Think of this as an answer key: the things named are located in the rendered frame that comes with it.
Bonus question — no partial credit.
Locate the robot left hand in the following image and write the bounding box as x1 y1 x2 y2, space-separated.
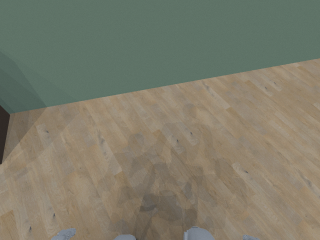
51 228 76 240

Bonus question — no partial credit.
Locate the cupboard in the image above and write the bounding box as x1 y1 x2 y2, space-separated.
0 106 10 165

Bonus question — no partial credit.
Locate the right robot thigh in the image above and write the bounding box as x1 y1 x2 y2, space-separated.
183 227 215 240

